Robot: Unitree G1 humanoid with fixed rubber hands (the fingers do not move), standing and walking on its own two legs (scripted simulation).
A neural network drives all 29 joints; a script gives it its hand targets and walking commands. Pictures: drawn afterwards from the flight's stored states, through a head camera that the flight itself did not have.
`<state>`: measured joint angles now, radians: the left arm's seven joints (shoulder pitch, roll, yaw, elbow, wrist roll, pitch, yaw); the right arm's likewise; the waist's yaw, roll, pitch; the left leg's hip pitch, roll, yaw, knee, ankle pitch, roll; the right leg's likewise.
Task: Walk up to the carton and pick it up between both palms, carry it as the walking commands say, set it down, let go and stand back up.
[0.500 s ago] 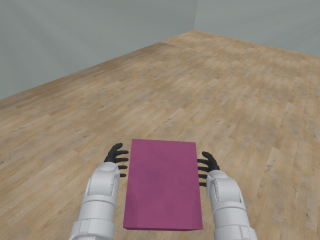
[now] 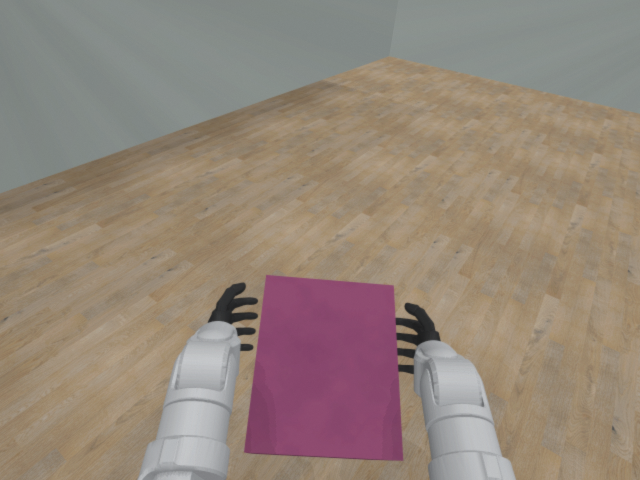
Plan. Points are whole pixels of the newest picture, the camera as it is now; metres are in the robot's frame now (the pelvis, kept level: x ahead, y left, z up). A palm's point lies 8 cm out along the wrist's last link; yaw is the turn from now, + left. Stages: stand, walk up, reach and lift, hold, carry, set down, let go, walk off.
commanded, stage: hold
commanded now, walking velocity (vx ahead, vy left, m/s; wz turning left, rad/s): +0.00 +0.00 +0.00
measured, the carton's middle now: (320, 373) +0.31 +0.01 -0.04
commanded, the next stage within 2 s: carry in 0.30 s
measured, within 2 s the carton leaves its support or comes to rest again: neither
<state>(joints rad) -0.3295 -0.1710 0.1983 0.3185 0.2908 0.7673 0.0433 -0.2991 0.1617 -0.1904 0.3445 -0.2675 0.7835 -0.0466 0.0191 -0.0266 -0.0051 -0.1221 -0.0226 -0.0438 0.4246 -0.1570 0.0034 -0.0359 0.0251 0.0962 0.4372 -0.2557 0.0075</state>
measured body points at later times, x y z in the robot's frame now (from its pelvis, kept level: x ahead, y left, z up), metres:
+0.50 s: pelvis +0.01 -0.01 +0.00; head -0.02 -0.01 +0.45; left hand +0.32 +0.15 +0.07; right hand +0.33 -0.12 +0.06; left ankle +0.05 +0.11 -0.73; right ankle +0.01 -0.13 -0.74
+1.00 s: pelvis +0.05 -0.01 -0.02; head +0.04 +0.00 +0.43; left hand +0.33 +0.15 +0.07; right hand +0.34 -0.11 +0.07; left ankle +0.06 +0.11 -0.74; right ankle +0.00 -0.13 -0.74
